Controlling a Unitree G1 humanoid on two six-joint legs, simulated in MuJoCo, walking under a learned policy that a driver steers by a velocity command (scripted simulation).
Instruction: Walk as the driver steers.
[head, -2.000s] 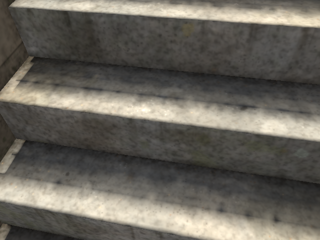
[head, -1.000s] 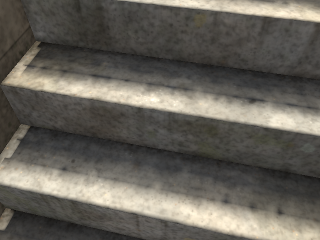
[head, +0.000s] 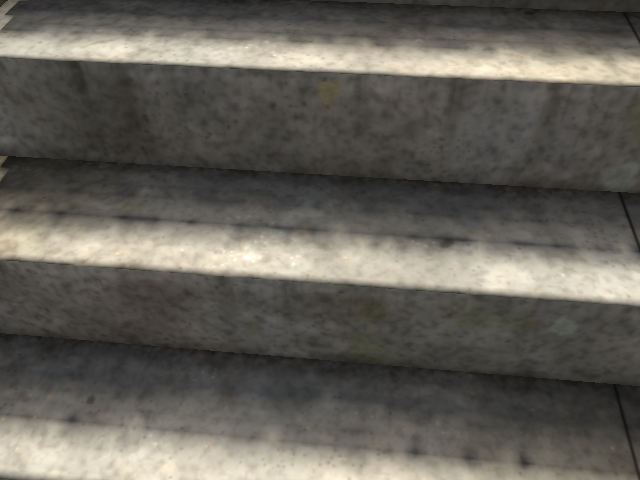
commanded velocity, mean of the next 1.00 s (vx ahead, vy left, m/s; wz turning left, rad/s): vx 0.46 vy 0.00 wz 0.00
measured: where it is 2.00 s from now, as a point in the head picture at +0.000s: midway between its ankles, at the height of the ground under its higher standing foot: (337, 41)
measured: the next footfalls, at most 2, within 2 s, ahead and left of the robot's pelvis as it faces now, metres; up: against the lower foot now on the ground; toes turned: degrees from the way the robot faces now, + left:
right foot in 0.22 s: +0.22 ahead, -0.18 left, +0.20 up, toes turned -4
left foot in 0.82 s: +0.49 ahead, -0.01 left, +0.39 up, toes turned +7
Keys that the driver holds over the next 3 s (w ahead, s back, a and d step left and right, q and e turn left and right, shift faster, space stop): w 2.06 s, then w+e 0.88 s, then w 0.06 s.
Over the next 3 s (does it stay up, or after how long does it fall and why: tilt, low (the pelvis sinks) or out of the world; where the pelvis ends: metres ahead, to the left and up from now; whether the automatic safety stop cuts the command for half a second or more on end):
stays up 1.42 -0.04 1.16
